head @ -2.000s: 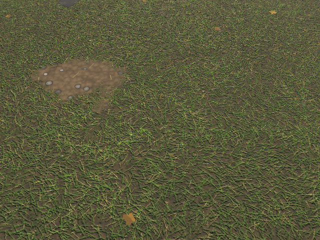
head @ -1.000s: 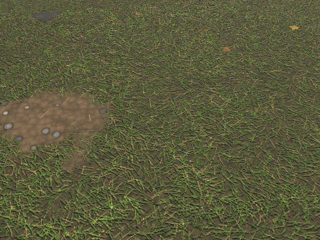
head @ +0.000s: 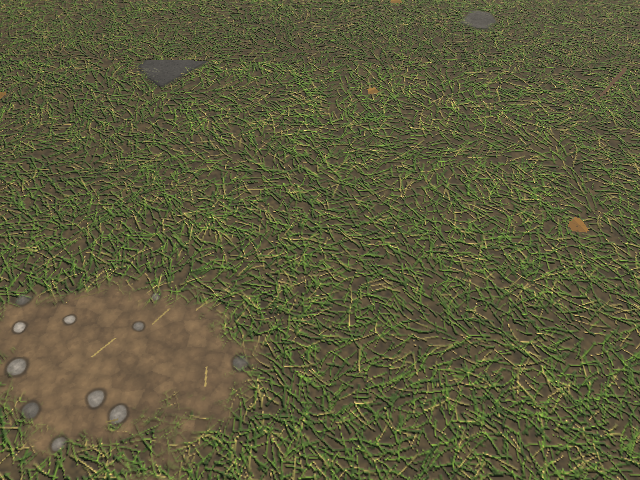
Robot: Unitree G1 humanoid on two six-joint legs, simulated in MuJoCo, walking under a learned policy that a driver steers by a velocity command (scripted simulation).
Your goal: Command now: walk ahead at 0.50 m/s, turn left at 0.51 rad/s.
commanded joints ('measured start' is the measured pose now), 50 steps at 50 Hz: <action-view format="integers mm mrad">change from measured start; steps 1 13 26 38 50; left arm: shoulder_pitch -68 -119 -377 -47 -138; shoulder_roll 141 146 87 164 231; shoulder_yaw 21 7 1 19 35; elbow -67 -190 -273 -203 -206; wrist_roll -8 -52 -14 -25 -38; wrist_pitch -14 -53 -17 -31 64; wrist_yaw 12 -14 -8 -47 2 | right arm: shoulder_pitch -65 263 157 306 5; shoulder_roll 4 -221 -161 -152 -91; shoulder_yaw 17 -44 -18 9 23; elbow -67 -94 -116 -96 -187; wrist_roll -5 -16 -8 -4 -22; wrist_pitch -4 -6 -30 -20 34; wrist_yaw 25 33 -12 -24 -50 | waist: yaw -19 -181 -109 -1 -49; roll -68 107 54 -194 -151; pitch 56 -321 2 -241 -147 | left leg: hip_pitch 68 1128 451 37 366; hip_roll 0 197 -30 -194 -156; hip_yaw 45 -676 -187 -154 -15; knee -135 -611 -675 477 -171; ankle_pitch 119 -269 -54 -546 -237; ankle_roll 2 341 171 -72 -111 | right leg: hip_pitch -83 -782 -485 258 -190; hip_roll -271 -38 -62 -397 -199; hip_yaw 51 269 228 779 511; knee -128 1194 352 155 81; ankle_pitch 291 -324 312 446 433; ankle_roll -123 31 84 -287 -183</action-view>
